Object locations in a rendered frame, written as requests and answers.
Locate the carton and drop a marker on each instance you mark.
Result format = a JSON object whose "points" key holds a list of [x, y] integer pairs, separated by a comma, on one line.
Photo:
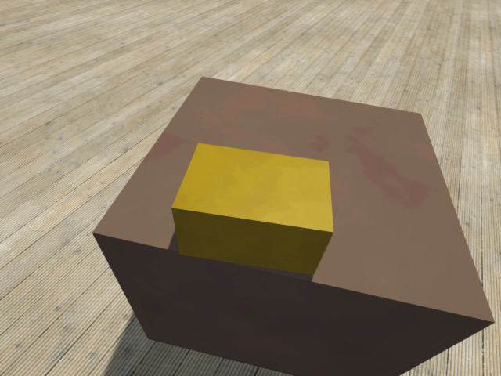
{"points": [[254, 208]]}

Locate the pedestal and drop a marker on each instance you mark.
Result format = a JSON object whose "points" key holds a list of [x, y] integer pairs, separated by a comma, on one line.
{"points": [[396, 285]]}

